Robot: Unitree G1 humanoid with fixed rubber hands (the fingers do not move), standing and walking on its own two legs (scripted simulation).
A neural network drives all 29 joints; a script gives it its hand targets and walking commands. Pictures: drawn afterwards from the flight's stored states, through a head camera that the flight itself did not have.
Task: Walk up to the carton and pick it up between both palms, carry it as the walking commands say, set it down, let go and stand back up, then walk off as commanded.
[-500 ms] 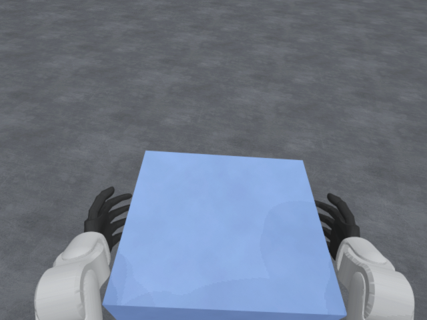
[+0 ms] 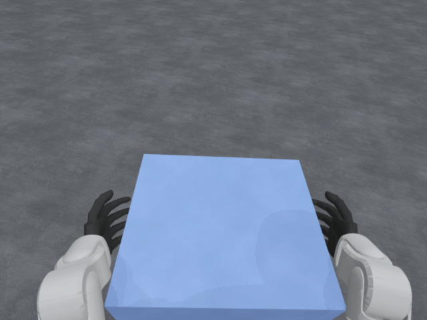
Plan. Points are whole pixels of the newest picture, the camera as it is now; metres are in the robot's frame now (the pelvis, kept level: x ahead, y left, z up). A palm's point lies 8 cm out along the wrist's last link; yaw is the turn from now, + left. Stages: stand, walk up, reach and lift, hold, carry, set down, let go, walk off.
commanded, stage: carry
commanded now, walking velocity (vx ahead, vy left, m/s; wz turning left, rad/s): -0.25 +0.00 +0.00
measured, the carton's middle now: (219, 248) +0.26 -0.01 +0.01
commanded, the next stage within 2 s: none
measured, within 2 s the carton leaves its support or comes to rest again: neither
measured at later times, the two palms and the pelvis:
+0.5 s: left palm out of the picture +0.06 +0.15 +0.10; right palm out of the picture +0.05 -0.23 +0.08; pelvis -0.17 -0.02 +0.01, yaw -2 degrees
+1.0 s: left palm out of the picture -0.14 +0.17 +0.10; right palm out of the picture -0.13 -0.21 +0.10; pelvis -0.37 -0.02 +0.01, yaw -1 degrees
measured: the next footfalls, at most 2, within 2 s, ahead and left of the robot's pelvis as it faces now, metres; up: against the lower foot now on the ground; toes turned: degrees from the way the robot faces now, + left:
left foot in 0.04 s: +0.02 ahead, +0.13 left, +0.00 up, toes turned +7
right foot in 0.38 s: -0.14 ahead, -0.12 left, +0.00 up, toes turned -7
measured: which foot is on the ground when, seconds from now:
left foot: up 0.00-0.02, down 0.04-0.40, up 0.42-0.74, down 0.76-1.00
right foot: down 0.00-0.06, up 0.08-0.36, down 0.38-0.76, up 0.78-1.00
